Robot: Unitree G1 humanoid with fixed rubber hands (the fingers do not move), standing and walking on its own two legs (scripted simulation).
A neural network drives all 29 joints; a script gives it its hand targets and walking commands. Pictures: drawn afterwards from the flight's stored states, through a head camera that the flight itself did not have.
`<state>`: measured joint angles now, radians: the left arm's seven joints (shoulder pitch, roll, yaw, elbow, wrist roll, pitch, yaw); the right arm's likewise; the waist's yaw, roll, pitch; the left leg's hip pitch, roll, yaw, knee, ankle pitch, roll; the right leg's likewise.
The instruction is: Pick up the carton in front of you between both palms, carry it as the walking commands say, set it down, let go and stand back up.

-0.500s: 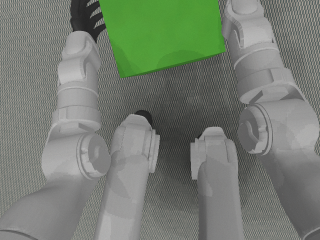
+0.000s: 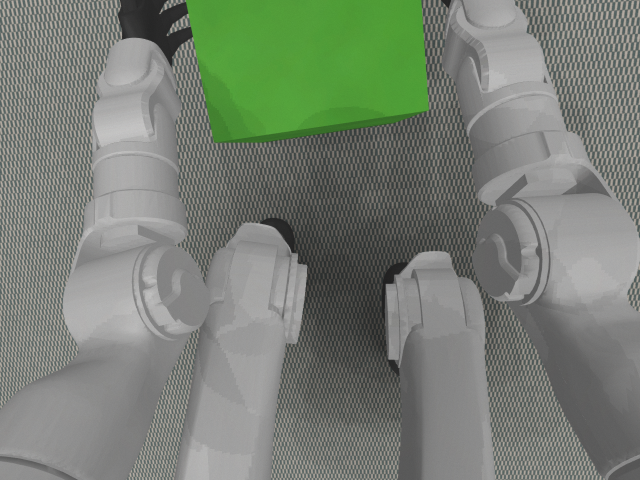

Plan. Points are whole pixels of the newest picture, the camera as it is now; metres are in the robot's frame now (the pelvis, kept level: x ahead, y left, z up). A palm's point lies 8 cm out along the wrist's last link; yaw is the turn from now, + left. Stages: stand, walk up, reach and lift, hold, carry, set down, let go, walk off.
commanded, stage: set down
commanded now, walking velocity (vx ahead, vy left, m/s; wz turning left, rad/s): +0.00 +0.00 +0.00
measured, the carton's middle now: (313, 46) +0.52 +0.10 -0.27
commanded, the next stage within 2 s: let go in 1.86 s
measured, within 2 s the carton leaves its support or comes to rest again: neither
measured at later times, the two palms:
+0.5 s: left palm (151, 38) +0.49 +0.25 -0.17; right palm out of the picture +0.57 -0.05 -0.17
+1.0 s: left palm (103, 36) +0.48 +0.29 -0.16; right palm out of the picture +0.57 -0.07 -0.16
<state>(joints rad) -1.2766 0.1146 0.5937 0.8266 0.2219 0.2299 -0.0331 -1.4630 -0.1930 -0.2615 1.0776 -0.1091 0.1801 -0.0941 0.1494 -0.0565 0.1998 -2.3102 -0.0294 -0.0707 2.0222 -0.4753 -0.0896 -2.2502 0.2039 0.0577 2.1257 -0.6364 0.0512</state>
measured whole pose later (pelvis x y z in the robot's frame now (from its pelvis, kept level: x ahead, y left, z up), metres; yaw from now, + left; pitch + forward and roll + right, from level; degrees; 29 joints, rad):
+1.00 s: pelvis -0.01 +0.01 -0.01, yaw +2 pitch +37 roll +1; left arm -1.32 0.31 0.31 0.96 -0.22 0.08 0.08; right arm -1.45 -0.40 0.01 0.94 0.12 0.17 -0.11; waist 0.13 0.01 0.35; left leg -2.28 0.00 0.00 2.07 -0.44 -0.01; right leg -2.19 0.07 0.04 2.19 -0.65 0.04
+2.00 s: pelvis +0.04 +0.01 +0.24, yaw +1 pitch +45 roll -1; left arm -0.88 0.19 0.38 0.73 0.00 0.15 -0.04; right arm -1.06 -0.24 -0.21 0.85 -0.06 0.20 -0.04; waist 0.13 -0.05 -0.08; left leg -1.62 -0.01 -0.03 1.11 -0.28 -0.01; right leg -1.56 0.07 0.06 1.18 -0.41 0.02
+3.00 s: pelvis +0.14 -0.01 +0.38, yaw +3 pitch +0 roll +1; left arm 0.22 0.22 0.04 0.44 0.00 0.11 -0.06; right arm 0.24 -0.21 -0.04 0.44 0.02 0.10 0.06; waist -0.01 -0.02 0.05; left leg -0.17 0.00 -0.05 0.40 -0.23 -0.04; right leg -0.10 0.04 0.05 0.44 -0.33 -0.04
